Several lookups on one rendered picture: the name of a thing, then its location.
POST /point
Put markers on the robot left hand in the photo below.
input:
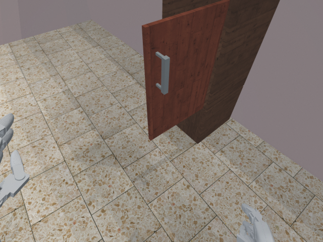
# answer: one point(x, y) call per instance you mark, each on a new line
point(13, 183)

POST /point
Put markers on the cupboard door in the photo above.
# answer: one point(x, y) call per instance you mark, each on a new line
point(191, 40)

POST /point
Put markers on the handle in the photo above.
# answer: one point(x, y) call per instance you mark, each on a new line
point(165, 68)

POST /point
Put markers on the robot right hand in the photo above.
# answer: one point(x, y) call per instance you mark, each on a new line
point(259, 231)

